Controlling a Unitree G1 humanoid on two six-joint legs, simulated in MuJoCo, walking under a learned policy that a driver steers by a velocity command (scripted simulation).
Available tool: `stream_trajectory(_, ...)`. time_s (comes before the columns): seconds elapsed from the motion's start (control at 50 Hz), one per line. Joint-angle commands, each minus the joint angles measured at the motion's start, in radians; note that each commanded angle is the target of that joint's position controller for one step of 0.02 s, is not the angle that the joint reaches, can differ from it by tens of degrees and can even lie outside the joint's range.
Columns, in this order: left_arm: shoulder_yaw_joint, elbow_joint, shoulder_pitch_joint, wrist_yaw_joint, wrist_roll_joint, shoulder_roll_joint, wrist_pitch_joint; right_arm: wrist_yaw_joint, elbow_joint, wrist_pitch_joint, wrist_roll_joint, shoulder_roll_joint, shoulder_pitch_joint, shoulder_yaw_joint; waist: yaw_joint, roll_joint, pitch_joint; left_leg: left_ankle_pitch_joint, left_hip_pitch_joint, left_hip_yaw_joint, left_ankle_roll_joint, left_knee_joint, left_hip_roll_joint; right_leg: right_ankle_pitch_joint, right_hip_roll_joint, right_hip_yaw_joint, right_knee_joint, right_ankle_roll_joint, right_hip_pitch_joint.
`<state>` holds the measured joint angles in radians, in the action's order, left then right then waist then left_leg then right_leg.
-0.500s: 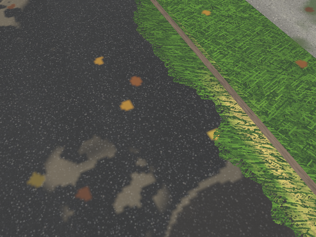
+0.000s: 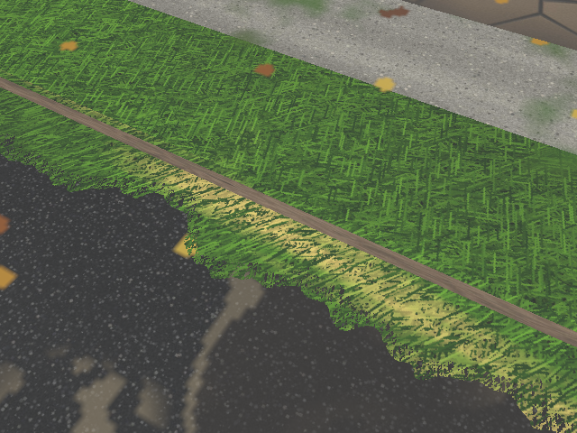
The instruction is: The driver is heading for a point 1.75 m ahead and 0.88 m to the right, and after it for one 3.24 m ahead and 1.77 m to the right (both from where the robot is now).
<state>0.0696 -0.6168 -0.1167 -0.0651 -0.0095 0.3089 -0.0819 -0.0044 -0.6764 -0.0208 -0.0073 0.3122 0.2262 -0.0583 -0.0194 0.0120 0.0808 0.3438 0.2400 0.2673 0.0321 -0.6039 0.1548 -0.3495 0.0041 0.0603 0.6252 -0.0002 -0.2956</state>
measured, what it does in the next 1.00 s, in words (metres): steps on the spot: left foot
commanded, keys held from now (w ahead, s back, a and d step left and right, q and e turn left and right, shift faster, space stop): shift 1.00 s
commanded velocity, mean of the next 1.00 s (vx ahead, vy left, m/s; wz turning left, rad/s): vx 0.00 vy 0.00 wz -0.22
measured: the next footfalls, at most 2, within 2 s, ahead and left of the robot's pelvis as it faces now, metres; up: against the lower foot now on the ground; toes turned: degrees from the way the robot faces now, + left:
left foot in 0.46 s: +0.07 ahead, +0.09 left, +0.00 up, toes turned -9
right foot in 1.66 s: +0.13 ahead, -0.15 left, +0.00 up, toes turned -15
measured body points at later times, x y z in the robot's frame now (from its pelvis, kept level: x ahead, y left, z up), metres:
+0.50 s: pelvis +0.01 -0.01 +0.01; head +0.02 +0.01 +0.46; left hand +0.17 +0.22 -0.12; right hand +0.07 -0.28 -0.10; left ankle +0.03 +0.10 -0.73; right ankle +0.00 -0.10 -0.73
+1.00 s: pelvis +0.02 +0.01 +0.02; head +0.03 +0.01 +0.47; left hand +0.12 +0.26 -0.13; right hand +0.05 -0.26 -0.12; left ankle +0.03 +0.10 -0.73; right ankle +0.00 -0.10 -0.73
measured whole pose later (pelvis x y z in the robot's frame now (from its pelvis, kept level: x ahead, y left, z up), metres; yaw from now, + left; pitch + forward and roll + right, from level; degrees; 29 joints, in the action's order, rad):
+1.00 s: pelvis +0.02 +0.01 +0.02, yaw -10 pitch -2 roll -1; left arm 0.00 -1.06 -0.21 0.03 -0.01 0.24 -0.01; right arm 0.02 -0.92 0.00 -0.01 0.25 0.23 0.00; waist 0.00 0.00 0.03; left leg 0.23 0.14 0.04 -0.05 -0.39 -0.02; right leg -0.21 -0.06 -0.09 0.36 -0.02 -0.12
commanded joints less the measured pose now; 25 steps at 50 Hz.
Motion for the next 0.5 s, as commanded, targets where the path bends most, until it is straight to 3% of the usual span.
stream_trajectory(0.02, 0.063, 0.035, -0.148, 0.038, -0.028, 0.236, 0.039, -0.009, 0.066, -0.004, -0.001, 0.084, 0.075, -0.033, 0.047, -0.219, -0.186, 0.161, 0.297, -0.010, 0.016, -0.396, 0.026, 0.470, 0.244, -0.409, -0.290, -0.103, 0.385)
stream_trajectory(0.04, 0.081, 0.056, -0.179, 0.043, 0.007, 0.306, 0.049, 0.006, 0.117, -0.024, -0.034, 0.056, 0.018, -0.015, 0.073, -0.281, -0.197, 0.352, 0.455, -0.141, 0.053, -0.535, -0.076, 0.909, 0.407, -0.580, -0.217, -0.263, 0.348)
stream_trajectory(0.06, 0.071, 0.040, -0.232, 0.050, 0.019, 0.248, 0.049, 0.013, 0.106, -0.031, -0.027, 0.084, -0.008, -0.020, 0.115, -0.167, -0.252, 0.307, 0.463, -0.217, 0.056, -0.627, -0.050, 1.082, 0.376, -0.452, -0.165, -0.319, 0.426)
stream_trajectory(0.08, 0.063, 0.034, -0.192, 0.061, 0.008, 0.225, 0.041, 0.018, 0.119, -0.027, -0.008, 0.070, -0.047, -0.008, 0.114, -0.231, -0.236, 0.241, 0.448, -0.236, 0.046, -0.623, -0.061, 0.840, 0.340, -0.434, -0.221, -0.323, 0.336)
stream_trajectory(0.1, 0.040, 0.037, -0.094, 0.069, 0.002, 0.161, 0.035, 0.018, 0.096, -0.021, -0.002, 0.099, -0.060, -0.018, 0.065, -0.165, -0.148, 0.132, 0.417, -0.266, 0.040, -0.561, -0.036, 0.665, 0.240, -0.350, -0.259, -0.258, 0.262)
stream_trajectory(0.14, 0.014, 0.037, -0.014, 0.074, 0.002, 0.114, 0.034, 0.008, 0.040, -0.030, -0.011, 0.134, 0.026, -0.031, 0.010, -0.168, -0.133, 0.047, 0.318, -0.238, 0.034, -0.525, -0.068, 0.664, 0.164, -0.262, -0.270, -0.214, 0.190)
stream_trajectory(0.2, 0.008, 0.008, -0.054, 0.066, -0.001, 0.113, 0.053, 0.000, 0.017, -0.044, -0.005, 0.093, 0.052, -0.021, 0.012, -0.105, -0.138, 0.026, 0.273, -0.242, 0.017, -0.450, -0.092, 0.633, 0.171, -0.264, -0.287, -0.213, 0.188)
stream_trajectory(0.3, -0.005, -0.034, -0.079, 0.062, -0.013, 0.104, 0.063, 0.003, 0.015, -0.048, -0.009, 0.059, 0.017, -0.008, 0.037, -0.135, -0.096, 0.034, 0.195, -0.252, -0.015, -0.242, -0.115, 0.411, 0.177, -0.308, -0.318, -0.223, 0.139)
stream_trajectory(0.36, -0.011, -0.056, -0.074, 0.057, -0.019, 0.102, 0.063, 0.010, 0.009, -0.043, -0.003, 0.049, 0.013, -0.003, 0.038, -0.136, -0.080, 0.057, 0.102, -0.245, -0.036, -0.127, -0.140, 0.386, 0.176, -0.335, -0.299, -0.222, 0.085)
stream_trajectory(0.42, -0.024, -0.074, -0.034, 0.064, -0.007, 0.084, 0.064, 0.022, -0.013, -0.026, -0.002, 0.018, 0.062, 0.008, -0.013, -0.094, -0.090, -0.076, -0.071, -0.234, -0.060, 0.129, -0.157, 0.381, 0.153, -0.349, -0.242, -0.178, 0.028)
stream_trajectory(0.44, -0.035, -0.081, -0.038, 0.069, -0.003, 0.057, 0.069, 0.027, -0.018, -0.011, -0.013, 0.018, 0.074, 0.014, -0.023, -0.053, -0.103, -0.192, -0.171, -0.293, -0.066, 0.248, -0.111, 0.317, 0.128, -0.348, -0.228, -0.131, -0.021)
stream_trajectory(0.46, -0.051, -0.081, -0.067, 0.071, -0.004, 0.006, 0.075, 0.033, -0.013, 0.008, -0.033, 0.067, 0.084, 0.014, 0.001, 0.068, -0.130, -0.242, -0.225, -0.468, -0.086, 0.331, 0.053, 0.203, 0.059, -0.296, -0.148, -0.081, -0.050)
stream_trajectory(0.48, -0.045, -0.100, -0.121, 0.070, 0.002, 0.011, 0.066, 0.027, -0.003, 0.012, -0.013, 0.136, 0.002, 0.000, 0.066, 0.163, -0.091, -0.316, -0.069, -0.543, -0.164, 0.322, 0.130, 0.050, -0.059, -0.189, -0.162, -0.059, 0.019)
stream_trajectory(0.5, -0.044, -0.126, -0.117, 0.069, -0.014, 0.039, 0.059, 0.018, -0.004, 0.013, -0.006, 0.091, -0.040, 0.009, 0.063, 0.153, -0.079, -0.251, 0.005, -0.513, -0.173, 0.319, 0.108, 0.058, -0.037, -0.171, -0.187, -0.051, 0.117)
